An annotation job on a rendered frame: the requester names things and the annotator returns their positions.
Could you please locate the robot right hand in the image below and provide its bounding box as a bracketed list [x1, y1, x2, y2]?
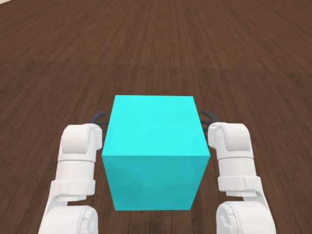
[200, 110, 220, 147]

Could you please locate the robot left upper arm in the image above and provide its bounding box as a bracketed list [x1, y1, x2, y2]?
[39, 205, 98, 234]

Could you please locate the carton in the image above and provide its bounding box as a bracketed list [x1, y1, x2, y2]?
[101, 95, 210, 211]

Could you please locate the robot right forearm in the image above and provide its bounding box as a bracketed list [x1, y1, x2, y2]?
[208, 122, 276, 231]

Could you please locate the robot left forearm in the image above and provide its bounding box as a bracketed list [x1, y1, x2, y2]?
[38, 123, 102, 234]

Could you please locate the robot left hand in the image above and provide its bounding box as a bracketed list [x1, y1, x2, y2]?
[88, 111, 109, 149]

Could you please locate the robot right upper arm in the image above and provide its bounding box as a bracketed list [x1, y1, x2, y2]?
[216, 201, 275, 234]

